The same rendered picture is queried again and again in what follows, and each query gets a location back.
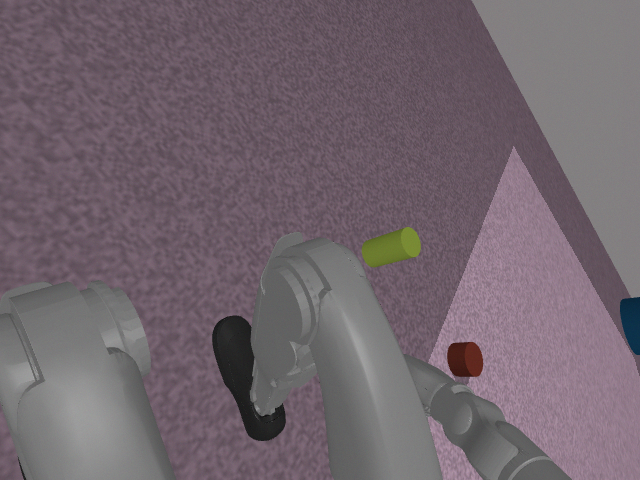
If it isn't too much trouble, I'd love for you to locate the right robot hand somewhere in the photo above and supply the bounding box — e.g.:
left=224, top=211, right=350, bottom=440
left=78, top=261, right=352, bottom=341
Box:
left=403, top=354, right=456, bottom=419

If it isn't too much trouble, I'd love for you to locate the right robot arm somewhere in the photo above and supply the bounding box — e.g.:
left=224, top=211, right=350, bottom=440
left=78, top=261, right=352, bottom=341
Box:
left=430, top=382, right=572, bottom=480

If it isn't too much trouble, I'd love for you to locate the right robot foot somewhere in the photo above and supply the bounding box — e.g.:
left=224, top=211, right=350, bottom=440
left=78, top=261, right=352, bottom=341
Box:
left=212, top=315, right=286, bottom=441

